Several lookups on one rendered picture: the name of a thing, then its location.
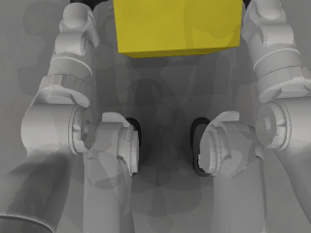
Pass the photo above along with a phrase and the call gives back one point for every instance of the left robot forearm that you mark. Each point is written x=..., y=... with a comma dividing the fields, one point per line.
x=71, y=67

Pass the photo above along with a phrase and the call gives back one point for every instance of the right robot foot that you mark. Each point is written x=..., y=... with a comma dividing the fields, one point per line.
x=196, y=132

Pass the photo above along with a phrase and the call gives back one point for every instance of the right robot upper arm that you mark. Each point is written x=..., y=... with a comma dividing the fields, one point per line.
x=284, y=125

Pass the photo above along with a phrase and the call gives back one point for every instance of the right robot forearm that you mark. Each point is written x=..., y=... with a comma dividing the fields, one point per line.
x=274, y=54

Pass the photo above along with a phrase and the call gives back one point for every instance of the robot foot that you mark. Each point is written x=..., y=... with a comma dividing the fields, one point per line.
x=136, y=127
x=196, y=132

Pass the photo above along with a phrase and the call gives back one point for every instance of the carton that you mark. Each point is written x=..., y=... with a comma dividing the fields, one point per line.
x=165, y=28

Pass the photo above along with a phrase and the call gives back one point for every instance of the robot left hand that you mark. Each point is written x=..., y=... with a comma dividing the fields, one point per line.
x=90, y=3

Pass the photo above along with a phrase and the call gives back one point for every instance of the left robot upper arm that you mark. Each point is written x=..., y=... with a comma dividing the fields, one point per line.
x=33, y=195

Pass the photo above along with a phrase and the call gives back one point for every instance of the left robot foot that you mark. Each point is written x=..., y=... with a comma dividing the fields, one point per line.
x=136, y=127

